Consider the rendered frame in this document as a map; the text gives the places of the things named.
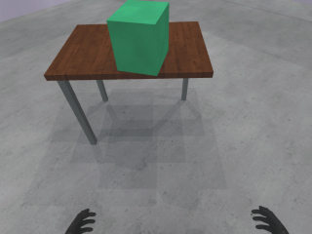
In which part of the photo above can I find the carton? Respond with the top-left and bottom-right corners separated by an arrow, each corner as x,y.
106,0 -> 170,76

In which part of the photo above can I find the robot left hand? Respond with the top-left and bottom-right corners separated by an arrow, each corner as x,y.
65,209 -> 96,234

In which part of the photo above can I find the robot right hand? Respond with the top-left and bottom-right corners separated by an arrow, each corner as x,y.
252,206 -> 289,234

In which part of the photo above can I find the table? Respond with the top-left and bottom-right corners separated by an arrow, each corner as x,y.
44,21 -> 214,145

